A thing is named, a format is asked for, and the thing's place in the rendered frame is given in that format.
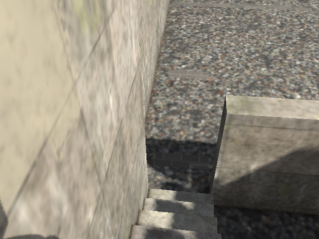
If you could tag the stairs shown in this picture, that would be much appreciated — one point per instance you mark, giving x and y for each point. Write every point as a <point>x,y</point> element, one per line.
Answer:
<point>172,214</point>

